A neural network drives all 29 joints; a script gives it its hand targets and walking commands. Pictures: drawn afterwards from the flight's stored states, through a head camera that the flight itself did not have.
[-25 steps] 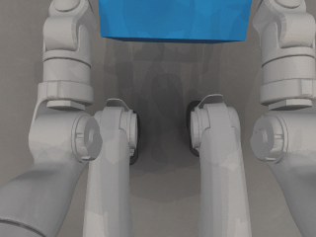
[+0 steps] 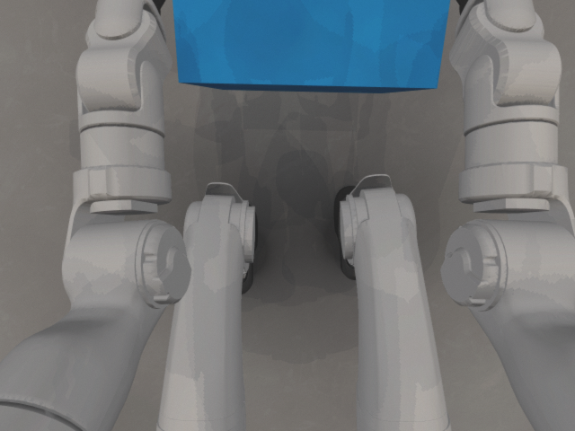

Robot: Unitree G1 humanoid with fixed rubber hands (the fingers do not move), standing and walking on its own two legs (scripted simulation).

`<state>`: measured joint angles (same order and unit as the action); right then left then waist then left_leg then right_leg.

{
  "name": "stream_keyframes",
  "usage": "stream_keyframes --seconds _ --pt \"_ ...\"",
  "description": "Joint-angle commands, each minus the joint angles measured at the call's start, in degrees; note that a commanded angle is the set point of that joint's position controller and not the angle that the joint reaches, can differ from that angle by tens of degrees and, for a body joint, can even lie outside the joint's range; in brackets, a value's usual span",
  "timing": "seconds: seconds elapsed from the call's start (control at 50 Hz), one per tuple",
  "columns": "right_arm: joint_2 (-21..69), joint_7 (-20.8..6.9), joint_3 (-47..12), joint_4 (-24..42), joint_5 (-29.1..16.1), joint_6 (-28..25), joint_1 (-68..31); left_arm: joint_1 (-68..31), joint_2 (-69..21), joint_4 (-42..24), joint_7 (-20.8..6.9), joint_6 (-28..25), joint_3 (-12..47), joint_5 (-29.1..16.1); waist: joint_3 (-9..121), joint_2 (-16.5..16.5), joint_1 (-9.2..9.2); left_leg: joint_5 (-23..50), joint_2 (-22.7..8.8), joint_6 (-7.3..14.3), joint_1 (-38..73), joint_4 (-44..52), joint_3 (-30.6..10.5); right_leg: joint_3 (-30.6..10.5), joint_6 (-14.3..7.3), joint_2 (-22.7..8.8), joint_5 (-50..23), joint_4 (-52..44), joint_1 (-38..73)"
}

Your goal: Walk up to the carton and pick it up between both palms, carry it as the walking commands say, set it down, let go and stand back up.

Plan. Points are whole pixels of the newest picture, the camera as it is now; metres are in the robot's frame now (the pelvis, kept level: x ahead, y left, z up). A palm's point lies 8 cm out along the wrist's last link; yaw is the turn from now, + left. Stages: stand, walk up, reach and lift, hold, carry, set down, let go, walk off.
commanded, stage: reach and lift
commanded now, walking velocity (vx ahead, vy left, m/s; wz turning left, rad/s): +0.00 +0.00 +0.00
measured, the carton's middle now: (307, 8) +0.54 -0.02 -0.17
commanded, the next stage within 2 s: none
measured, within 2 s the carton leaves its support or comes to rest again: neither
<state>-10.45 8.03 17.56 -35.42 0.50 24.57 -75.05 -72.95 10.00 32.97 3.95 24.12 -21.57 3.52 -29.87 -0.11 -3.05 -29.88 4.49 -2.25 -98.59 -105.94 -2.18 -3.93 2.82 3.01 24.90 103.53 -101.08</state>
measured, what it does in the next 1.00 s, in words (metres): rises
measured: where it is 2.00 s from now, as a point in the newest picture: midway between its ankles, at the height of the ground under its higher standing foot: (296, 256)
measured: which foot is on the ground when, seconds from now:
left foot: down 0.00-1.00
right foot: down 0.00-1.00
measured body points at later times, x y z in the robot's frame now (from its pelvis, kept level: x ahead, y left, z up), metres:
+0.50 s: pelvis +0.00 +0.00 +0.06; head +0.32 -0.01 +0.36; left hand +0.54 +0.14 -0.04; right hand +0.52 -0.18 -0.04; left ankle +0.14 +0.12 -0.45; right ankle +0.16 -0.13 -0.45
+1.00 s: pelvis +0.05 +0.00 +0.11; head +0.25 -0.01 +0.52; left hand +0.51 +0.15 +0.06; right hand +0.50 -0.18 +0.06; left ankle +0.14 +0.12 -0.45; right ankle +0.16 -0.13 -0.45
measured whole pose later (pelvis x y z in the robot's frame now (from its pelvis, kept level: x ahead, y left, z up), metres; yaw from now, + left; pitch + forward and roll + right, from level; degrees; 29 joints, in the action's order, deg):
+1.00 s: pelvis +0.05 +0.00 +0.11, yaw +0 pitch +29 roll +1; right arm -1.3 7.7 18.1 -40.3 6.4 24.6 -51.0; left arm -49.4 3.1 40.2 1.8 23.0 -22.8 8.2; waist 2.6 0.3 -2.1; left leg -27.5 3.9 -1.6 -83.4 -82.0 -2.7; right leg -4.6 2.0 2.6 23.4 80.7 -86.1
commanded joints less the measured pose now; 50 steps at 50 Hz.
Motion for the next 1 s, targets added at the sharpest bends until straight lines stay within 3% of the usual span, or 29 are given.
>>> stream_keyframes --seconds 0.0,0.04,0.08,0.14,0.18,0.2,0.26,0.28,0.3,0.32,0.34,0.36,0.38,0.4,0.42,0.46,0.48,0.52,0.56,0.6,0.62,0.66,0.74,0.8,0.86,0.88,0.9,0.94,0.98 --pt "62.97 -18.87 -32.35 9.34 -11.04 -1.91 -39.26 -45.16 -62.24 -10.70 -15.81 -2.36 39.03 -12.68 136.61 2.06 0.66 10.46 5.75 1.79 26.83 11.86 5.71 6.02 -2.08 5.47 -12.24 -9.25 43.57" --pt "62.44 -18.73 -34.91 15.41 -11.98 -2.66 -41.88 -42.13 -65.45 -11.08 -15.51 -2.03 38.67 -12.95 142.74 1.21 0.77 13.84 6.16 1.77 30.84 12.25 5.66 6.59 -2.00 5.75 -15.14 -9.69 47.88" --pt "62.12 -18.72 -34.73 14.38 -12.23 -2.21 -42.22 -45.03 -62.93 -14.24 -15.20 -2.29 39.35 -12.92 141.60 2.19 2.01 11.47 5.93 1.75 31.08 13.72 5.51 6.35 -2.02 5.74 -12.54 -10.42 47.83" --pt "62.57 -18.67 -33.50 11.81 -10.95 -1.90 -40.02 -41.78 -64.87 -10.13 -15.34 -1.73 39.43 -12.95 138.79 1.97 -0.14 10.01 5.93 1.57 31.76 14.55 4.88 6.58 -2.38 5.68 -11.47 -11.41 46.39" --pt "63.42 -18.67 -35.22 13.80 -12.06 -1.97 -41.06 -42.65 -64.74 -12.38 -15.42 -1.97 39.60 -13.40 140.27 0.86 0.86 11.04 5.91 1.88 32.46 15.90 4.92 5.62 -1.96 5.32 -12.14 -13.28 50.30" --pt "63.67 -18.23 -33.51 12.68 -10.60 -1.93 -39.98 -43.69 -64.00 -11.31 -15.58 -2.13 39.34 -13.49 137.78 -0.59 -0.92 9.26 5.87 2.15 31.34 16.42 4.76 6.43 -1.85 5.66 -10.98 -13.55 49.56" --pt "64.02 -18.68 -34.26 12.98 -10.53 -2.01 -39.77 -42.09 -65.21 -9.37 -16.10 -2.04 38.92 -12.94 137.92 1.30 0.64 9.45 5.80 1.90 32.20 17.77 4.64 6.17 -1.85 5.60 -11.52 -14.28 50.09" --pt "62.54 -19.10 -34.70 14.73 -10.62 -2.30 -40.23 -42.67 -65.74 -10.84 -15.63 -1.82 40.53 -13.72 142.27 0.47 -1.19 11.72 5.58 1.53 36.75 17.55 3.52 6.93 -2.15 5.64 -13.23 -14.19 48.87" --pt "63.54 -19.18 -34.11 11.39 -11.00 -2.14 -39.44 -41.19 -65.89 -9.26 -15.61 -1.90 39.14 -12.62 137.66 2.02 0.22 9.52 5.33 1.79 34.44 18.39 4.29 6.90 -2.09 5.47 -10.78 -14.52 48.22" --pt "64.08 -19.17 -34.44 13.44 -10.90 -1.98 -39.41 -44.23 -65.69 -13.12 -15.85 -2.17 39.40 -13.77 139.54 0.44 -0.72 10.11 5.77 1.88 35.42 19.03 4.35 6.44 -1.74 5.76 -10.94 -16.13 51.76" --pt "64.79 -19.03 -32.87 9.88 -10.09 -1.75 -37.21 -41.20 -65.69 -8.49 -15.89 -1.86 39.13 -12.60 134.83 1.37 0.39 9.52 5.61 1.76 33.75 19.85 4.35 6.06 -1.91 5.35 -10.86 -16.19 49.97" --pt "64.86 -19.24 -32.96 9.76 -9.54 -1.47 -34.88 -40.37 -66.79 -9.61 -16.27 -1.69 40.41 -13.47 136.55 -0.42 -2.07 9.63 5.50 2.04 36.16 20.50 3.22 6.76 -1.87 5.81 -10.93 -16.68 50.45" --pt "64.92 -19.38 -35.23 14.10 -11.25 -1.80 -36.55 -40.35 -67.36 -12.12 -16.36 -1.83 41.48 -14.10 141.34 2.69 -0.81 12.03 5.58 1.75 38.77 20.52 3.98 6.11 -1.90 5.73 -13.56 -16.98 52.76" --pt "63.93 -19.25 -35.23 14.97 -11.02 -2.19 -39.33 -39.88 -66.07 -10.22 -16.17 -1.73 39.34 -12.75 139.37 1.70 0.82 11.34 5.59 2.06 37.28 20.80 3.70 6.20 -1.57 5.35 -11.94 -16.93 52.36" --pt "62.37 -19.25 -33.54 12.48 -9.29 -2.04 -38.26 -37.93 -67.16 -6.39 -16.20 -1.40 39.32 -13.14 135.84 0.25 -2.12 7.57 5.28 2.03 36.99 21.38 3.07 5.91 -2.25 5.29 -8.46 -18.26 50.35" --pt "64.22 -19.41 -33.89 13.46 -9.93 -1.93 -35.46 -39.97 -67.05 -11.59 -15.98 -2.02 40.95 -13.35 139.49 0.91 -1.25 11.08 5.19 1.62 40.50 22.10 2.65 6.41 -1.91 5.76 -12.70 -18.06 52.11" --pt "64.44 -19.49 -36.39 16.27 -11.21 -2.02 -37.21 -39.20 -65.83 -14.98 -15.71 -2.18 41.35 -13.33 143.15 1.36 0.78 13.74 5.64 1.97 42.39 21.99 2.84 6.13 -1.93 5.91 -15.05 -17.71 54.48" --pt "63.98 -19.19 -35.14 15.00 -10.32 -1.95 -35.29 -37.35 -65.97 -11.58 -15.82 -1.73 41.19 -12.93 139.65 0.82 -0.30 11.83 5.82 1.59 39.90 22.94 3.25 6.22 -1.65 6.19 -13.19 -19.16 55.39" --pt "64.33 -19.46 -36.36 15.51 -11.48 -2.31 -36.66 -35.97 -67.22 -9.44 -15.67 -1.58 40.99 -12.07 137.66 2.74 1.65 11.36 5.49 1.91 42.15 24.45 2.61 5.47 -2.03 5.65 -11.88 -19.69 53.29" --pt "66.32 -18.97 -36.67 16.28 -11.20 -1.83 -33.77 -37.92 -65.78 -15.56 -15.41 -2.42 41.85 -13.02 141.28 -0.12 -0.04 13.70 5.80 2.03 44.15 24.66 2.88 5.45 -1.09 6.07 -14.52 -20.77 59.87" --pt "66.23 -19.11 -35.51 12.51 -10.52 -1.71 -33.68 -39.37 -65.53 -13.61 -15.49 -2.42 40.96 -13.26 136.37 0.86 1.27 8.60 5.02 1.90 41.37 25.34 3.08 4.53 -1.81 5.15 -9.24 -21.73 56.55" --pt "67.28 -18.70 -38.03 16.44 -11.70 -2.12 -36.78 -35.39 -66.66 -10.66 -15.94 -2.28 39.91 -12.37 136.59 -0.91 2.06 10.96 5.41 2.47 41.26 26.27 3.18 3.81 -0.98 5.08 -10.78 -23.41 60.79" --pt "66.53 -18.72 -35.88 14.01 -9.37 -2.23 -32.56 -36.00 -65.84 -10.45 -16.58 -2.63 40.73 -13.08 131.06 -0.17 0.14 9.56 5.32 2.45 39.44 27.30 3.05 3.73 -1.20 5.23 -10.80 -23.89 59.26" --pt "69.79 -18.87 -33.64 8.48 -8.13 -1.76 -26.28 -33.39 -67.19 -9.54 -17.07 -2.76 39.90 -12.10 125.82 0.48 1.11 8.58 5.08 2.03 39.59 29.48 3.36 3.33 -1.54 5.12 -8.79 -26.32 59.06" --pt "73.01 -19.04 -36.03 10.53 -8.69 -2.51 -26.53 -26.18 -69.66 -4.75 -17.74 -3.06 36.02 -9.78 120.09 -2.14 3.83 9.42 5.23 2.96 37.32 31.26 3.03 2.53 -0.85 4.83 -9.41 -28.17 61.03" --pt "73.30 -19.04 -37.55 12.40 -9.56 -3.11 -26.37 -24.91 -72.10 -5.29 -17.61 -3.06 37.47 -10.26 119.72 -0.52 4.12 10.87 5.12 2.85 39.11 32.02 2.64 2.76 -1.16 4.66 -11.11 -28.13 61.62" --pt "71.53 -19.22 -32.84 5.40 -7.20 -2.90 -22.62 -22.33 -72.12 0.68 -17.90 -2.78 34.68 -8.24 107.99 1.07 2.77 7.68 5.37 2.38 34.82 33.14 2.90 2.83 -1.22 4.72 -7.78 -29.40 55.61" --pt "73.66 -19.34 -29.88 1.98 -5.22 -3.18 -13.75 -17.25 -75.91 2.48 -18.17 -3.07 32.89 -7.68 100.18 0.92 -0.02 7.95 5.21 2.74 36.57 35.85 1.73 3.18 -1.97 5.00 -8.97 -31.96 55.26" --pt "73.90 -19.57 -26.08 2.35 -2.01 -4.04 -10.34 -13.49 -75.23 3.17 -18.07 -3.71 28.41 -3.84 93.63 1.76 0.24 9.54 4.99 2.23 36.03 36.97 1.42 2.45 -2.52 4.57 -10.53 -33.92 52.19"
